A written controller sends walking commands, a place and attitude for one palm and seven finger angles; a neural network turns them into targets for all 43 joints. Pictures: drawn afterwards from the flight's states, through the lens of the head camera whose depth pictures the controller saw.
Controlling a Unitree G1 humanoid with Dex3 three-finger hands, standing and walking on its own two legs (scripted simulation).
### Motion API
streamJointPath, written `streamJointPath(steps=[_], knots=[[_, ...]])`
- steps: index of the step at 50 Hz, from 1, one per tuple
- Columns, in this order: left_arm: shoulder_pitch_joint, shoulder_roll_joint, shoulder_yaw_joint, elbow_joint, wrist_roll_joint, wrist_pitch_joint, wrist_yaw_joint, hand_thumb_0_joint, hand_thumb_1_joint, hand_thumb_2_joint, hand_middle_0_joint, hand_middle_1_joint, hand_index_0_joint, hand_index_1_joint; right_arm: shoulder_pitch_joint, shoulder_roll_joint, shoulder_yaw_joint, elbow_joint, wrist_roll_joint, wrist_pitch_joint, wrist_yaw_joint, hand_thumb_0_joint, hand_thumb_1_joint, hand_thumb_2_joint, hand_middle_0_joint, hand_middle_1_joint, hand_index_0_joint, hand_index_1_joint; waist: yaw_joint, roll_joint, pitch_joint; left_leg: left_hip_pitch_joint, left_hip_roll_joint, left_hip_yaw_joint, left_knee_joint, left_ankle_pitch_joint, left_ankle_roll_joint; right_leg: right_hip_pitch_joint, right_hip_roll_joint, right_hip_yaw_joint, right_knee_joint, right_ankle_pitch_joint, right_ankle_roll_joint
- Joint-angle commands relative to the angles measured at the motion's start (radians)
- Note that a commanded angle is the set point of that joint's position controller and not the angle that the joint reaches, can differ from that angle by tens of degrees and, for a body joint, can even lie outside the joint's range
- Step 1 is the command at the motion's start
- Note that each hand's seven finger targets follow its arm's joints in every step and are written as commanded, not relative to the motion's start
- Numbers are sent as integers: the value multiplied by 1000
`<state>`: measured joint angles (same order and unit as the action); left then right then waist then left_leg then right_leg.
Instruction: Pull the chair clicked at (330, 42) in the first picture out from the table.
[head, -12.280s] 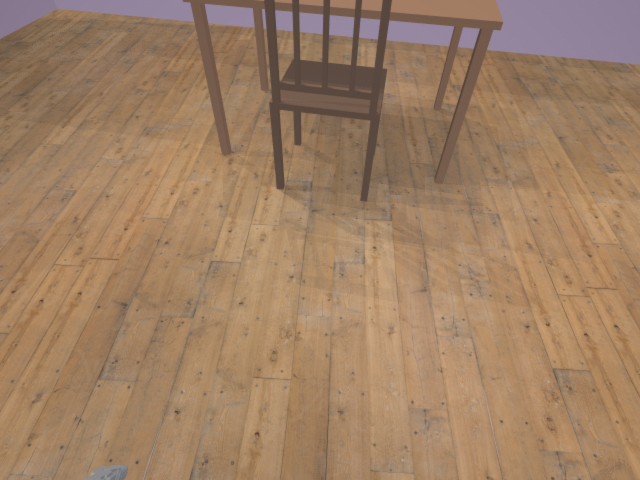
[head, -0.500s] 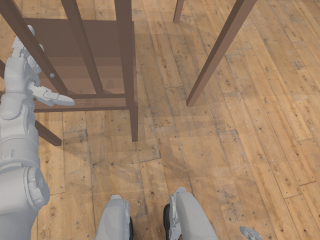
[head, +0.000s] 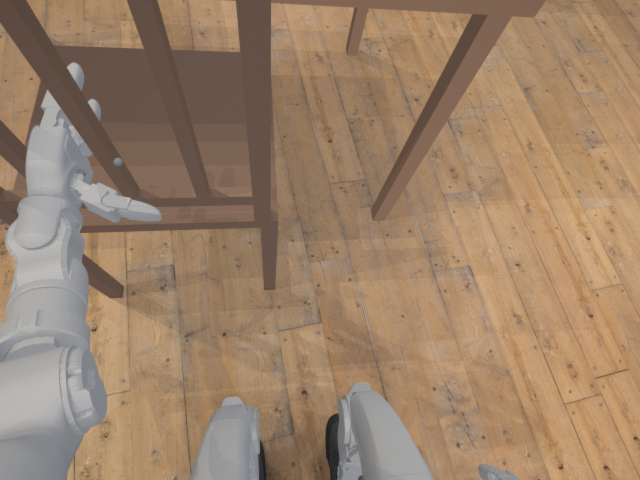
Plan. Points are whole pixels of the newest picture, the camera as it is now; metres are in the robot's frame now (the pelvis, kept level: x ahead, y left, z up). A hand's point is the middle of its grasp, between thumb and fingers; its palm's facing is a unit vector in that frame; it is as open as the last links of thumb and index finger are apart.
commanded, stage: hook a spindle and tug to test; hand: left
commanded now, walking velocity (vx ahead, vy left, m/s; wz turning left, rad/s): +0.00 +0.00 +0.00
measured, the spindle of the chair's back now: (79, 112) +0.52 +0.25 +0.06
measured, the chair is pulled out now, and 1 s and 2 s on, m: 0.00 0.00 0.07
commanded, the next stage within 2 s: step backward, pulling the chair out in 1.50 s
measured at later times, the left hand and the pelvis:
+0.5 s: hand (110, 163) +0.48 +0.22 +0.03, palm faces +0.03 -1.00 -0.04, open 13.3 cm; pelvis +0.00 +0.00 -0.01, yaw +0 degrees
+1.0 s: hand (111, 157) +0.49 +0.22 +0.03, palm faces +0.05 -1.00 -0.03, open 5.2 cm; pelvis +0.01 +0.00 +0.00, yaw +0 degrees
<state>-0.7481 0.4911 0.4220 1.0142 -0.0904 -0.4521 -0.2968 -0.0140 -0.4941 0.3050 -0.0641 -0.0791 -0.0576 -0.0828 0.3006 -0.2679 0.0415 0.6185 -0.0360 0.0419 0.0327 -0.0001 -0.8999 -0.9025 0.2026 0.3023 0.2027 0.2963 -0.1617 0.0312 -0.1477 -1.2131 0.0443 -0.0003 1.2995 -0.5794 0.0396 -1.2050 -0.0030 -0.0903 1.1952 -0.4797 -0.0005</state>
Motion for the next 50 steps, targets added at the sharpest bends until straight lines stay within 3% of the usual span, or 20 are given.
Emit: streamJointPath(steps=[1,4,6,9,11,14,15,16,21,23,25,35,36,38,40,41,43,45,47,50], knots=[[-329,253,44,-222,-18,-77,6,0,-500,300,-78,-135,-78,-135,150,-184,-66,-62,-2,-10,-14,0,-900,-900,200,300,200,300,3,164,-536,443,-9,-88,-149,537,-36,232,28,45,-99,282,-29],[-308,256,50,-203,-20,-78,4,0,-500,300,-130,-299,-130,-299,145,-183,-66,-63,0,-7,-14,0,-900,-900,200,300,200,300,-1,117,-510,403,-10,-78,-149,500,-29,256,30,50,-107,285,-25],[-351,224,17,-197,-21,-83,0,0,-500,300,-166,-409,-166,-409,139,-180,-64,-61,2,-10,-16,0,-900,-900,200,300,200,300,-15,137,-481,402,-12,-79,-150,467,-27,223,28,50,-108,256,-27],[-346,251,40,-208,-22,-88,-1,0,-500,300,-218,-573,-218,-573,141,-184,-66,-59,0,-11,-17,0,-900,-900,200,300,200,300,-2,150,-517,416,-12,-80,-147,490,-32,236,27,51,-103,267,-28],[-368,233,21,-199,-25,-91,-5,0,-500,300,-254,-683,-254,-683,140,-183,-65,-58,2,-14,-19,0,-900,-900,200,300,200,300,-15,126,-507,402,-14,-80,-143,469,-26,232,28,52,-102,261,-27],[-384,263,38,-202,-20,-95,-7,0,-500,300,-306,-847,-306,-847,141,-187,-66,-50,0,-13,-22,0,-900,-900,200,300,200,300,-9,151,-525,417,-13,-82,-140,472,-30,224,27,53,-99,255,-28],[-364,241,25,-192,-20,-92,-10,0,-500,300,-324,-902,-324,-902,140,-184,-66,-54,-1,-13,-21,0,-900,-900,200,300,200,300,-7,142,-531,415,-15,-80,-140,475,-28,234,27,54,-101,260,-28],[-365,218,9,-186,-23,-88,-14,0,-444,324,-342,-957,-342,-957,140,-184,-66,-57,0,-14,-20,0,-900,-900,200,300,200,300,-17,133,-529,415,-14,-84,-138,477,-26,219,28,50,-97,258,-27],[-406,219,1,-169,-24,-81,-21,0,-164,444,-430,-1231,-430,-1231,142,-188,-65,-49,2,-13,-23,0,-900,-900,200,300,200,300,-26,138,-512,402,-15,-83,-134,452,-23,203,27,52,-99,243,-27],[-412,254,22,-163,-17,-79,-23,0,-52,492,-465,-1340,-465,-1340,147,-191,-65,-44,2,-11,-26,0,-900,-900,200,300,200,300,-19,142,-526,396,-14,-85,-130,462,-25,210,25,52,-94,248,-27],[-419,230,3,-155,-16,-73,-26,0,60,540,-500,-1450,-500,-1450,148,-189,-65,-41,0,-10,-24,0,-900,-900,200,300,200,300,-25,145,-518,403,-13,-87,-131,455,-26,195,27,48,-97,237,-28],[-401,208,-22,-203,-5,-66,-11,0,620,780,-500,-1450,-500,-1450,161,-188,-72,-41,-2,1,-16,0,-900,-900,200,300,200,300,-20,181,-558,485,-4,-105,-141,541,-40,169,27,36,-98,251,-30],[-396,198,-33,-216,-1,-68,-8,0,676,804,-500,-1450,-500,-1450,163,-188,-73,-42,-2,1,-15,0,-900,-900,200,300,200,300,-20,207,-565,519,-1,-112,-141,582,-47,144,28,33,-95,252,-32],[-370,198,-26,-207,-5,-63,-5,0,788,852,-500,-1450,-500,-1450,163,-186,-73,-39,-2,5,-11,0,-900,-900,200,300,200,300,-19,167,-551,501,-1,-107,-144,572,-43,174,31,34,-105,266,-30],[-376,194,-37,-206,-1,-62,-4,0,900,900,-500,-1450,-500,-1450,158,-184,-70,-39,-1,9,-11,0,-900,-900,200,300,200,300,-24,171,-525,478,-3,-100,-149,547,-39,180,30,37,-109,261,-30],[-375,173,-50,-206,0,-64,-4,0,900,900,-500,-1450,-500,-1450,160,-181,-70,-42,-1,8,-11,0,-900,-900,200,300,200,300,-25,185,-519,494,-1,-104,-151,559,-41,159,30,34,-107,253,-31],[-343,212,-10,-201,-4,-65,1,0,900,900,-500,-1450,-500,-1450,164,-185,-71,-42,-2,11,-12,0,-900,-900,200,300,200,300,-11,160,-526,483,-2,-101,-152,562,-40,187,31,35,-108,265,-31],[-319,165,-42,-223,-9,-64,-3,0,900,900,-500,-1450,-500,-1450,157,-178,-73,-49,-1,12,-7,0,-900,-900,200,300,200,300,-10,181,-538,503,-2,-98,-155,587,-42,189,31,36,-111,276,-31],[-297,158,-47,-212,-11,-62,-2,0,900,900,-500,-1450,-500,-1450,155,-180,-73,-49,1,13,-7,0,-900,-900,200,300,200,300,-13,172,-506,514,4,-107,-165,594,-48,165,31,27,-114,259,-30],[-253,148,-51,-231,-14,-59,0,0,900,900,-500,-1450,-500,-1450,154,-177,-76,-57,3,16,-3,0,-900,-900,200,300,200,300,-3,160,-521,507,1,-99,-168,602,-46,199,31,31,-116,277,-30]])
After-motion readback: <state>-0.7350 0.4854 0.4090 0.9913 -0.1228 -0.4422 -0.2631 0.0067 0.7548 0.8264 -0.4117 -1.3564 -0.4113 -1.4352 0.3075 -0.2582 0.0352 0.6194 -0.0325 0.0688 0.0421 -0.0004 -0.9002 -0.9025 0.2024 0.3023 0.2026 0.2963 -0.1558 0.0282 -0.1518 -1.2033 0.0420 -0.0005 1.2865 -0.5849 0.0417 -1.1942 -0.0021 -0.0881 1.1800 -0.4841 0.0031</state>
